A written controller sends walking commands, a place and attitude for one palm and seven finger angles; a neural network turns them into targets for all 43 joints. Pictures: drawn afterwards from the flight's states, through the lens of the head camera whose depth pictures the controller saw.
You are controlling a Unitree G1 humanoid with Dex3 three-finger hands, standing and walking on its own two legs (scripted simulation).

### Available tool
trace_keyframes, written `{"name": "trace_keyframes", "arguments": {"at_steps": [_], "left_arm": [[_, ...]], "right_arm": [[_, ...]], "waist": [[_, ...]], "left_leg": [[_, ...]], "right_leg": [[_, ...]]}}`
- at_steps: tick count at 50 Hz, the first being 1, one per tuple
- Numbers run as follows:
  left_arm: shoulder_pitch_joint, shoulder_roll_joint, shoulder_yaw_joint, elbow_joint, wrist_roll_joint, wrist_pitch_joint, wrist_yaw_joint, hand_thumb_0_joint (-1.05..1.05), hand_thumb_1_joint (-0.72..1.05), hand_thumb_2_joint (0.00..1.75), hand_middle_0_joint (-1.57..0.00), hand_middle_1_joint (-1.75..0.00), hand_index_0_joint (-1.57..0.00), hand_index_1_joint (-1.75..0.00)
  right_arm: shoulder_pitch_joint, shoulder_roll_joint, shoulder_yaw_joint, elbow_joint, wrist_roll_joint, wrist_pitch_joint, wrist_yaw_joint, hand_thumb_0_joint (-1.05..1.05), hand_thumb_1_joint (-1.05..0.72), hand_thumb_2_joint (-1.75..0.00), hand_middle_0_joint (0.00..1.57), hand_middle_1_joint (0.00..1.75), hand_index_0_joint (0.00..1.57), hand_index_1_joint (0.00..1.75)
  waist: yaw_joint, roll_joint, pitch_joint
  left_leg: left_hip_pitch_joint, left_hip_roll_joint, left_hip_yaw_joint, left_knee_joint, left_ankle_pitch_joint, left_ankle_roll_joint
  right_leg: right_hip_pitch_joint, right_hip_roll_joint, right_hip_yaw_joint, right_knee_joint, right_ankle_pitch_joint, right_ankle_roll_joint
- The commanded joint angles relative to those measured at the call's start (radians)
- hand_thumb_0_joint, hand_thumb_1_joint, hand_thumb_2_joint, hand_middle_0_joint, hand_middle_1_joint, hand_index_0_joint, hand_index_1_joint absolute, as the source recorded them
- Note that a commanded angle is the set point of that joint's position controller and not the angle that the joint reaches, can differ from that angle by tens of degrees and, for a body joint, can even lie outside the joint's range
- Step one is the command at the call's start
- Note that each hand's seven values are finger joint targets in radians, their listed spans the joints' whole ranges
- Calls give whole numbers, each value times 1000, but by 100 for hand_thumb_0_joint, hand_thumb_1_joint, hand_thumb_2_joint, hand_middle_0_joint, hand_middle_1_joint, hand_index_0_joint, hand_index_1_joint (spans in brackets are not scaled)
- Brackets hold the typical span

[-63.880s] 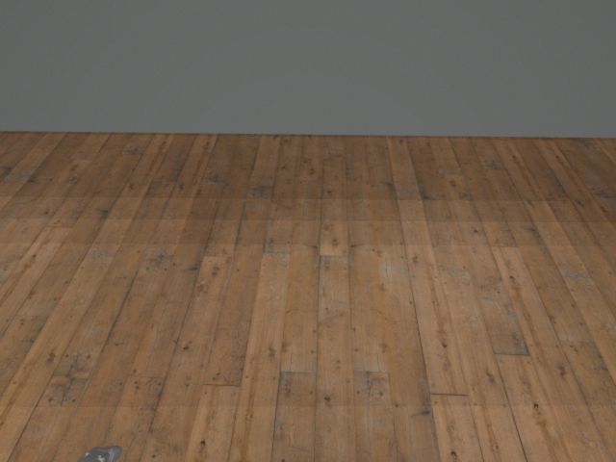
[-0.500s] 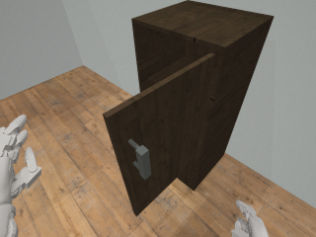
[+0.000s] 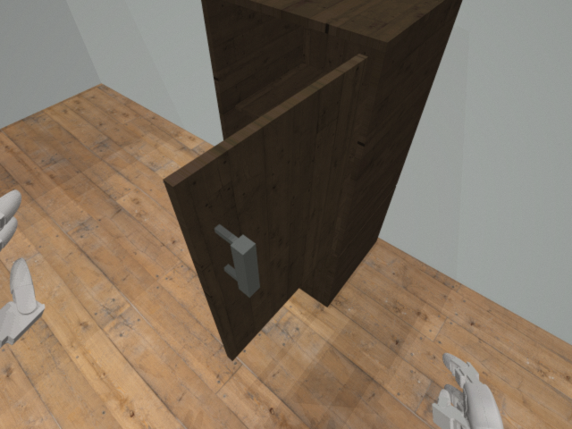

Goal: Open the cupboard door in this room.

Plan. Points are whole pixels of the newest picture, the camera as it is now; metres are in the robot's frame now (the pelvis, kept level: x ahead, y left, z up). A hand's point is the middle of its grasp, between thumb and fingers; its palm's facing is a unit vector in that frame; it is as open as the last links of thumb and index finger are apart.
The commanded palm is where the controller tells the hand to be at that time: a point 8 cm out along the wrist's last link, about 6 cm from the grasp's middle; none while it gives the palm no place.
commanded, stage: step back with the hand held close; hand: left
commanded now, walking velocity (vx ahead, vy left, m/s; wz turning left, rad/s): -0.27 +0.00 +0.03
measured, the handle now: (236, 260) +0.34 +0.10 +0.04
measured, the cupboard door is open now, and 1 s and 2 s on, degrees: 88 88 88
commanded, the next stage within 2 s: stop stepping back and stand still in 0.88 s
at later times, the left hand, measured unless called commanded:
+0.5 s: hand out of the picture +0.14 +0.27 +0.16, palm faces +0.45 -0.77 -0.45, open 7.4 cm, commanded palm +0.06 +0.32 +0.18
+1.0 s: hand out of the picture +0.05 +0.24 +0.18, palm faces +0.32 -0.82 -0.47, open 7.4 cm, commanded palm -0.01 +0.29 +0.18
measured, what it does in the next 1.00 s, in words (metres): walks backwards: right foot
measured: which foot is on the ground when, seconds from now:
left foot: down 0.00-0.98, up 1.00-1.00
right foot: down 0.00-0.56, up 0.58-0.94, down 0.96-1.00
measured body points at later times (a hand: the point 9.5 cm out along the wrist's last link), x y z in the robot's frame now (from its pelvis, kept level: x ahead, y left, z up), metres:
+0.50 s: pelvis -0.06 +0.01 -0.02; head -0.04 +0.03 +0.43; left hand +0.11 +0.31 +0.19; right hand +0.11 -0.23 -0.09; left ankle +0.01 +0.08 -0.73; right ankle +0.02 -0.11 -0.74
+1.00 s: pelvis -0.17 +0.00 -0.01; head -0.13 +0.03 +0.44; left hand +0.03 +0.29 +0.20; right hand +0.03 -0.21 -0.08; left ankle +0.00 +0.08 -0.73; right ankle -0.30 -0.11 -0.74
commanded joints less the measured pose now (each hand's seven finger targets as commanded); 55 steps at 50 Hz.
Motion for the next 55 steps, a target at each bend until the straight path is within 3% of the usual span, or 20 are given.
{"name": "trace_keyframes", "arguments": {"at_steps": [1,8,13,16,21,23,25,26,28,29,31,33,37,42,45,48,49,51,53,55], "left_arm": [[-10,165,151,-199,4,-69,39,0,90,90,-20,-30,-20,-30],[-78,142,156,-228,45,-95,54,0,90,90,-20,-30,-20,-30],[-96,131,166,-223,54,-108,62,0,90,90,-20,-30,-20,-30],[-123,135,160,-256,39,-117,49,0,90,90,-20,-30,-20,-30],[-101,162,154,-252,17,-129,50,0,90,90,-20,-30,-20,-30],[-69,179,170,-236,12,-130,56,0,90,90,-20,-30,-20,-30],[-47,199,193,-256,8,-130,54,0,90,90,-20,-30,-20,-30],[-29,196,196,-268,11,-132,53,0,90,90,-20,-30,-20,-30],[-12,203,233,-315,17,-158,45,0,90,90,-20,-30,-20,-30],[-12,201,243,-298,19,-158,48,0,90,90,-20,-30,-20,-30],[-76,165,194,-317,9,-154,59,0,90,90,-20,-30,-20,-30],[-45,134,156,-270,1,-142,58,0,90,90,-20,-30,-20,-30],[-127,112,78,-293,-2,-114,50,0,90,90,-20,-30,-20,-30],[-91,154,112,-298,-31,-106,38,0,90,90,-20,-30,-20,-30],[-60,207,168,-305,-60,-120,22,0,90,90,-20,-30,-20,-30],[-93,318,241,-331,-54,-152,27,0,90,90,-20,-30,-20,-30],[-136,276,188,-305,-39,-147,20,0,90,90,-20,-30,-20,-30],[-72,244,184,-226,-24,-101,12,0,90,90,-20,-30,-20,-30],[-82,193,149,-183,-27,-66,15,0,90,90,-20,-30,-20,-30],[-123,193,143,-200,-29,-62,22,0,90,90,-20,-30,-20,-30]], "right_arm": [[-87,-120,-34,-167,0,-55,-12,0,-90,-90,20,30,20,30],[-55,-129,-33,-170,-22,-87,-22,0,-90,-90,20,30,20,30],[-34,-111,-39,-153,-43,-111,-25,0,-90,-90,20,30,20,30],[-43,-111,-38,-142,-26,-122,-13,0,-90,-90,20,30,20,30],[-34,-90,-36,-111,-17,-113,12,0,-90,-90,20,30,20,30],[-43,-70,-30,-106,-12,-100,18,0,-90,-90,20,30,20,30],[-52,-73,-26,-107,-10,-92,15,0,-90,-90,20,30,20,30],[-81,-89,-33,-112,-11,-93,6,0,-90,-90,20,30,20,30],[-96,-108,-37,-132,-24,-122,3,0,-90,-90,20,30,20,30],[-70,-98,-43,-118,-42,-138,1,0,-90,-90,20,30,20,30],[-69,-84,-45,-93,-47,-159,1,0,-90,-90,20,30,20,30],[-63,-85,-47,-61,-31,-177,11,0,-90,-90,20,30,20,30],[-74,-80,-28,-39,-32,-189,12,0,-90,-90,20,30,20,30],[-68,-66,-18,-39,-42,-174,21,0,-90,-90,20,30,20,30],[-82,-62,-12,-47,-47,-140,27,0,-90,-90,20,30,20,30],[-121,-57,13,-62,-44,-122,25,0,-90,-90,20,30,20,30],[-120,-49,12,-57,-36,-138,21,0,-90,-90,20,30,20,30],[-104,-54,12,-73,-16,-133,11,0,-90,-90,20,30,20,30],[-79,-60,27,-62,-7,-118,-7,0,-90,-90,20,30,20,30],[-71,-105,7,-63,-6,-141,-20,0,-90,-90,20,30,20,30]], "waist": [[13,50,-137],[2,100,-66],[-6,80,-75],[-10,33,-118],[-21,-117,-114],[-18,-165,-143],[-17,-107,-135],[-12,41,-116],[5,324,-173],[-6,261,-150],[1,81,-124],[7,114,-175],[2,201,-177],[14,245,-280],[28,157,-281],[33,-99,-183],[30,-169,-150],[6,-235,-146],[-28,-50,-96],[-14,157,-120]], "left_leg": [[-194,161,-192,-133,6,8],[-480,228,-290,-248,-439,57],[-464,250,-311,-211,-359,69],[-349,176,-232,-99,-298,26],[-105,45,-118,242,-168,-46],[-64,45,-105,283,-144,-55],[-38,70,-116,105,-101,-46],[-57,122,-180,-25,-49,-20],[-338,391,-447,-352,-265,78],[-420,444,-500,-426,-383,108],[-198,391,-381,-271,-90,92],[-29,349,-291,-263,-29,64],[59,298,-250,-393,-143,11],[187,252,-157,-431,-37,-66],[201,210,-77,-275,123,-112],[150,85,-22,234,-75,-115],[40,30,-44,377,-162,-118],[-90,43,-58,418,-101,-93],[11,36,-23,139,73,-79],[149,158,-201,-72,342,-8]], "right_leg": [[215,-88,129,48,142,8],[294,-33,104,220,-9,24],[279,-9,98,272,-14,19],[202,-65,185,157,56,-7],[-116,-272,405,-125,-43,-116],[-111,-296,343,-120,69,-119],[-107,-243,261,-51,99,-78],[-116,-151,191,32,48,-29],[149,56,46,475,-229,42],[158,80,88,695,-297,39],[-58,39,114,674,-328,31],[-111,19,71,611,-325,41],[-36,41,-10,413,-362,32],[82,71,-70,122,-377,-1],[140,18,-36,-219,-194,-31],[-154,-328,217,-318,57,-126],[-138,-360,219,-269,151,-160],[12,-276,86,-88,464,-110],[27,-193,2,-7,401,-39],[-30,-49,-30,137,63,46]]}}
